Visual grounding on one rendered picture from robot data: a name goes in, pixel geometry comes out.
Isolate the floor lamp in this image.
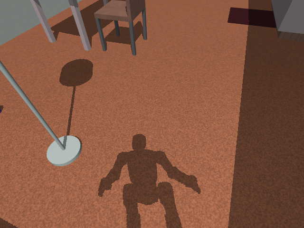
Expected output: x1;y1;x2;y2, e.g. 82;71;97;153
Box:
0;61;82;166

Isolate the chair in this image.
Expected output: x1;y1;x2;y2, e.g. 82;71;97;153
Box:
94;0;147;56

